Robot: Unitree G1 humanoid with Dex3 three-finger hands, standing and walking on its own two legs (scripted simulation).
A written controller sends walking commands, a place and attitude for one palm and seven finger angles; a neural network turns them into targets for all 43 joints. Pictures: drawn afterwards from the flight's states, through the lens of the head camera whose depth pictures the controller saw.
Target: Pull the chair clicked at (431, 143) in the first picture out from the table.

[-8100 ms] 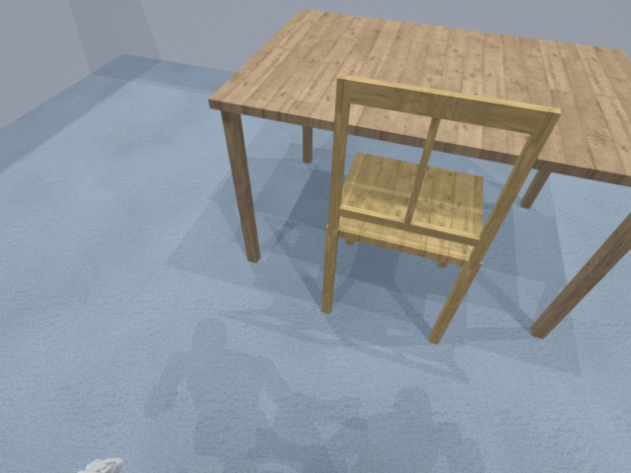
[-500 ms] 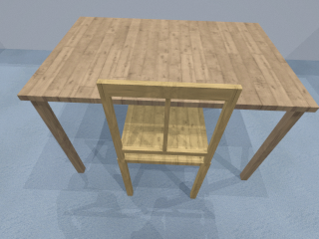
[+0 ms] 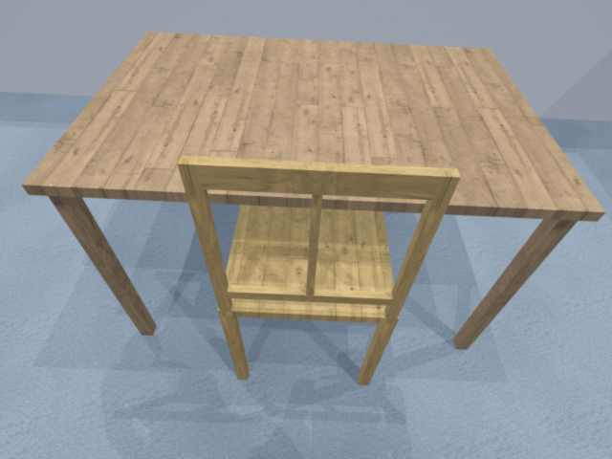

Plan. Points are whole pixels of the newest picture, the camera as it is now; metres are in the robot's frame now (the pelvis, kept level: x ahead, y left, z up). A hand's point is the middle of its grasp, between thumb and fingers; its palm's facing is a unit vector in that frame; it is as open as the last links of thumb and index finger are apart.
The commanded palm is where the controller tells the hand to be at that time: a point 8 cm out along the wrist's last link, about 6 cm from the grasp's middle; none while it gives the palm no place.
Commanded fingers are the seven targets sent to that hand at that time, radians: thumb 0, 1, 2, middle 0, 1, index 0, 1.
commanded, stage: shuffle to correct the standing spot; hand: left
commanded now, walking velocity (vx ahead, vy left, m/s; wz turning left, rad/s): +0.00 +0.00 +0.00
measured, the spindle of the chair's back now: (313, 249) +0.49 +0.02 -0.08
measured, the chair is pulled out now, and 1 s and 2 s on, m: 0.00 0.00 0.00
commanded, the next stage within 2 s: come to a stop and stand still in 0.26 s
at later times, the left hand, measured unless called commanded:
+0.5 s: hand out of the picture +0.00 +0.15 -0.19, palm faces +0.06 -0.99 -0.16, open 7.4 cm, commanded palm none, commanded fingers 0.00 0.90 0.90 -0.20 -0.30 -0.20 -0.30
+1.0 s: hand out of the picture +0.04 +0.18 -0.18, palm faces +0.02 -0.97 -0.24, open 7.4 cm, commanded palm none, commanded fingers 0.00 0.90 0.90 -0.20 -0.30 -0.20 -0.30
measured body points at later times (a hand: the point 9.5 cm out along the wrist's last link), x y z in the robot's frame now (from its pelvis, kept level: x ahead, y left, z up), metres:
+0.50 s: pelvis +0.04 -0.01 -0.01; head +0.05 +0.00 +0.44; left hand +0.00 +0.20 -0.17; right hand +0.01 -0.21 -0.17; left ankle -0.02 +0.09 -0.74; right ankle +0.00 -0.13 -0.74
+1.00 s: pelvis +0.00 -0.01 -0.01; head +0.00 -0.01 +0.44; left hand +0.04 +0.23 -0.16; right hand +0.05 -0.24 -0.16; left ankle -0.02 +0.09 -0.74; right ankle +0.00 -0.13 -0.74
